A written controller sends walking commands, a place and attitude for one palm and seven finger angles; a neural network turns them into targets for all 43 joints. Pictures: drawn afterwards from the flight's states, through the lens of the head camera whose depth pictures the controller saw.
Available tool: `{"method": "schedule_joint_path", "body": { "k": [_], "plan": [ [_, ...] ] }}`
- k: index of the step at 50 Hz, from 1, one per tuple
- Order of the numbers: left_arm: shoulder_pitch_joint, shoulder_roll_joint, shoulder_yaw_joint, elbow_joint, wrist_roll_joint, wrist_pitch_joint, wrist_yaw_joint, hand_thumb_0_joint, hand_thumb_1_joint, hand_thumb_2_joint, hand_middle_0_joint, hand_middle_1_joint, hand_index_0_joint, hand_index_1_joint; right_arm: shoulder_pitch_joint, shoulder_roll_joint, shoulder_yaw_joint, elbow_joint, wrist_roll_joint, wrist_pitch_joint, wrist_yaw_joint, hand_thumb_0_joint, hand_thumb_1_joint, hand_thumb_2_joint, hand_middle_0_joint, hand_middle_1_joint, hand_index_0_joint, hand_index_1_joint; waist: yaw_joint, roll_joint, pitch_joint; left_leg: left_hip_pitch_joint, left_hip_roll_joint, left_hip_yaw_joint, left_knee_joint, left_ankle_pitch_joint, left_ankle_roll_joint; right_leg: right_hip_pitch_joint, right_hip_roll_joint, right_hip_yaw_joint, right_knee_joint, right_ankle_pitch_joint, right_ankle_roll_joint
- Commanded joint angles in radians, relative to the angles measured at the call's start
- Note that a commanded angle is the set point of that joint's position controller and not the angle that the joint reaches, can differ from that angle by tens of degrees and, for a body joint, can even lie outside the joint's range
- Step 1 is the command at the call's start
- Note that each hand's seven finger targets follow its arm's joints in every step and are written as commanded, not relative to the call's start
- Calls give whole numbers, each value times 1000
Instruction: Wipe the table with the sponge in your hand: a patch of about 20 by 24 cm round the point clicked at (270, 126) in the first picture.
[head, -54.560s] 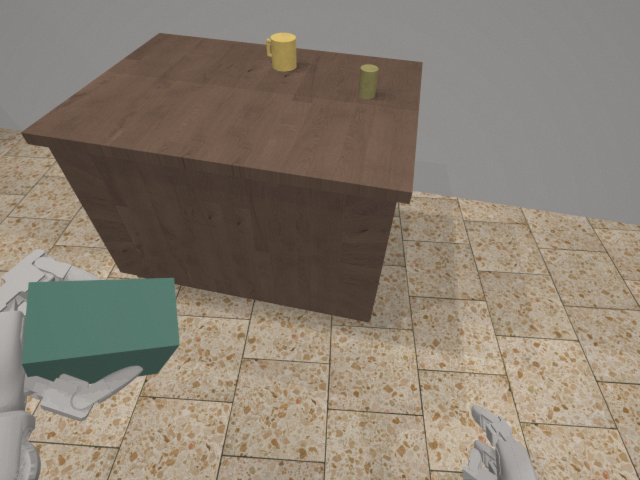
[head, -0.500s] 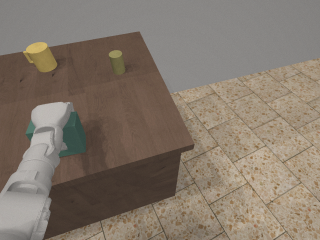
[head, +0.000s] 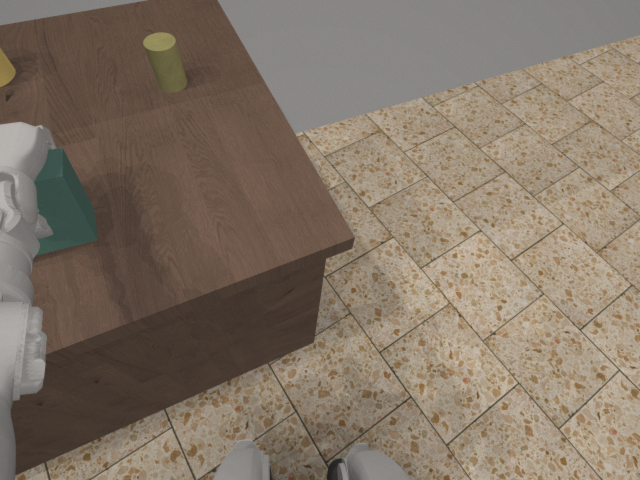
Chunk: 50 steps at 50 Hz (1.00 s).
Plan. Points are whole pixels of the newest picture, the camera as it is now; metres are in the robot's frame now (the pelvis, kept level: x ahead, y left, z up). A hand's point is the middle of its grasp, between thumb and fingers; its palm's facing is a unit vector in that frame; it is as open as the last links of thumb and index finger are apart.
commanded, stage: wipe forward along the middle lane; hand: left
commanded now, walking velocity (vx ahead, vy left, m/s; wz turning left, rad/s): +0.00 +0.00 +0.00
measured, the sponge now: (35, 216) +0.46 +0.35 +0.02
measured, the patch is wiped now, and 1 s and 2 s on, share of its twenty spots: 0.80 0.85 0.85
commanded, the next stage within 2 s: slide back across to the first lane in 0.64 s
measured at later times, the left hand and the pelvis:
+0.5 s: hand (17, 163) +0.52 +0.36 +0.05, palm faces -0.17 +0.01 -0.99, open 10.4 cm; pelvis +0.02 +0.03 +0.00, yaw +0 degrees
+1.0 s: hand (7, 149) +0.54 +0.38 +0.06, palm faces -0.16 -0.02 -0.99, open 10.4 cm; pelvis +0.03 +0.03 +0.00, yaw -2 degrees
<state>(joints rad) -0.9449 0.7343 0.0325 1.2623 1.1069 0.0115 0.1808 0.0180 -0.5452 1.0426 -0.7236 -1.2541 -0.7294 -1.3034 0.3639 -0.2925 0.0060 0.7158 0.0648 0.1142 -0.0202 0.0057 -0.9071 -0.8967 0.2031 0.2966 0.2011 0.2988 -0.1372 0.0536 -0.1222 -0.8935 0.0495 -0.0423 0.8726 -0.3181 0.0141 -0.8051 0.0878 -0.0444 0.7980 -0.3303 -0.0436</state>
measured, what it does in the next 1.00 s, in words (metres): stands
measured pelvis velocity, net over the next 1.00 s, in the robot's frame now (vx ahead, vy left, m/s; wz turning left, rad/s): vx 0.03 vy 0.03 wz -0.03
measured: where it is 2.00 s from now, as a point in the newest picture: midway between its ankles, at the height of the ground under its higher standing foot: outside the picture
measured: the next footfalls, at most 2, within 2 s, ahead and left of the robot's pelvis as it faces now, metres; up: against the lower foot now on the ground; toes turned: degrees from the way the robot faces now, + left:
none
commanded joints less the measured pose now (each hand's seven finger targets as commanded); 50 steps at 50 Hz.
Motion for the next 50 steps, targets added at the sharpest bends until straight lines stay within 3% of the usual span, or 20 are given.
{"method": "schedule_joint_path", "body": {
  "k": [1, 2, 3, 4, 10, 12, 13, 15, 18, 21, 24, 25, 28, 35, 37, 40, 44, 45, 48, 50],
  "plan": [
    [-287, 294, 18, -101, 31, 31, 17, 0, 100, 1300, -1200, -1600, -1200, -1600, 112, -165, -52, -68, -10, -20, -12, 0, -900, -900, 200, 300, 200, 300, -1, -9, -299, 151, -65, 40, -78, -35, 52, 170, 4, 71, -158, 34, 2],
    [-306, 273, 5, -111, 33, 26, 11, 0, 100, 1300, -1200, -1600, -1200, -1600, 118, -163, -56, -66, -11, -20, -11, 0, -900, -900, 200, 300, 200, 300, -10, 4, -301, 175, -61, 35, -79, -14, 51, 155, 6, 62, -149, 55, 0],
    [-291, 289, 23, -116, 39, 22, 12, 0, 100, 1300, -1200, -1600, -1200, -1600, 126, -163, -56, -65, -12, -16, -10, 0, -900, -900, 200, 300, 200, 300, 0, 21, -315, 184, -61, 34, -74, 2, 51, 147, 8, 60, -143, 67, -1],
    [-276, 262, 2, -113, 41, 23, 12, 0, 100, 1300, -1200, -1600, -1200, -1600, 125, -160, -57, -67, -13, -14, -10, 0, -900, -900, 200, 300, 200, 300, -5, 15, -299, 189, -61, 32, -73, 2, 50, 133, 11, 56, -145, 63, -2],
    [-321, 272, 9, -88, 46, 35, 25, 0, 100, 1300, -1200, -1600, -1200, -1600, 140, -167, -54, -59, -15, -4, -10, 0, -900, -900, 200, 300, 200, 300, -27, -10, -273, 192, -54, 20, -67, 16, 49, 73, 14, 37, -132, 62, -1],
    [-351, 244, -10, -103, 44, 43, 21, 0, 100, 1300, -1200, -1600, -1200, -1600, 144, -165, -59, -56, -19, -2, -8, 0, -900, -900, 200, 300, 200, 300, -32, 19, -300, 238, -51, 15, -69, 54, 46, 60, 15, 31, -124, 84, -4],
    [-347, 267, 7, -98, 51, 45, 21, 0, 100, 1300, -1200, -1600, -1200, -1600, 155, -167, -58, -55, -19, 2, -7, 0, -900, -900, 200, 300, 200, 300, -25, 26, -313, 249, -51, 10, -64, 75, 44, 52, 17, 27, -117, 92, -5],
    [-334, 215, -28, -88, 54, 56, 15, 0, 100, 1300, -1200, -1600, -1200, -1600, 156, -160, -61, -57, -22, 8, -5, 0, -900, -900, 200, 300, 200, 300, -32, 31, -314, 275, -48, 9, -58, 112, 42, 34, 19, 22, -116, 114, -5],
    [-341, 229, -15, -89, 55, 59, 4, 0, 100, 1300, -1200, -1600, -1200, -1600, 164, -163, -62, -55, -25, 20, -3, 0, -900, -900, 200, 300, 200, 300, -29, 28, -331, 299, -47, 0, -56, 148, 37, 26, 22, 14, -106, 126, -7],
    [-360, 257, -5, -79, 53, 64, -5, 0, 100, 1300, -1200, -1600, -1200, -1600, 163, -168, -57, -60, -25, 29, -6, 0, -900, -900, 200, 300, 200, 300, -35, 14, -301, 275, -47, 0, -53, 141, 38, 24, 21, 12, -104, 122, -7],
    [-392, 221, -32, -79, 61, 59, -11, 0, 100, 1300, -1200, -1600, -1200, -1600, 174, -167, -61, -57, -29, 33, -8, 0, -900, -900, 200, 300, 200, 300, -49, 36, -300, 317, -40, -16, -50, 165, 32, -30, 21, 1, -94, 111, -10],
    [-395, 234, -21, -84, 63, 58, -11, 0, 100, 1300, -1200, -1600, -1200, -1600, 175, -168, -61, -59, -30, 34, -6, 0, -900, -900, 200, 300, 200, 300, -43, 47, -305, 317, -41, -15, -49, 165, 31, -33, 23, 0, -94, 107, -11],
    [-446, 230, -38, -90, 64, 57, -20, 0, 100, 1300, -1200, -1600, -1200, -1600, 188, -169, -61, -59, -30, 38, -8, 0, -900, -900, 200, 300, 200, 300, -58, 52, -320, 333, -40, -24, -45, 172, 30, -49, 23, -1, -92, 101, -11],
    [-481, 277, -32, -79, 71, 57, -46, 0, 100, 1300, -1200, -1600, -1200, -1600, 203, -174, -51, -57, -32, 51, -13, 0, -900, -900, 200, 300, 200, 300, -70, 54, -330, 302, -38, -16, -23, 180, 35, -42, 23, 2, -84, 111, -9],
    [-507, 306, -18, -101, 74, 51, -57, 0, 100, 1300, -1200, -1600, -1200, -1600, 210, -176, -52, -55, -34, 54, -13, 0, -900, -900, 200, 300, 200, 300, -68, 86, -363, 317, -37, -16, -19, 194, 36, -33, 22, 5, -81, 119, -11],
    [-453, 375, 31, -136, 71, 34, -69, 0, 100, 1300, -1200, -1600, -1200, -1600, 213, -175, -48, -68, -32, 64, -14, 0, -900, -900, 200, 300, 200, 300, -34, 101, -416, 324, -44, -5, -14, 231, 37, 22, 25, 12, -81, 154, -12],
    [-407, 459, 89, -176, 65, 12, -73, 0, 100, 1300, -1200, -1600, -1200, -1600, 205, -182, -42, -72, -29, 75, -15, 0, -900, -900, 200, 300, 200, 300, -5, 106, -433, 329, -50, 0, -30, 238, 37, 79, 24, 17, -91, 174, -12],
    [-415, 457, 85, -178, 65, 10, -70, 0, 100, 1300, -1200, -1600, -1200, -1600, 201, -182, -44, -72, -28, 74, -15, 0, -900, -900, 200, 300, 200, 300, -12, 106, -421, 328, -49, 5, -35, 224, 40, 79, 24, 20, -103, 171, -10],
    [-407, 535, 137, -197, 72, 0, -57, 0, 100, 1300, -1200, -1600, -1200, -1600, 200, -193, -41, -66, -27, 80, -13, 0, -900, -900, 200, 300, 200, 300, 8, 122, -438, 336, -53, 5, -48, 245, 41, 126, 22, 26, -105, 195, -12],
    [-371, 518, 133, -183, 73, 1, -48, 0, 100, 1300, -1200, -1600, -1200, -1600, 191, -194, -43, -64, -27, 81, -9, 0, -900, -900, 200, 300, 200, 300, 11, 128, -417, 346, -55, 7, -52, 255, 38, 121, 21, 23, -113, 202, -13]
  ]
}}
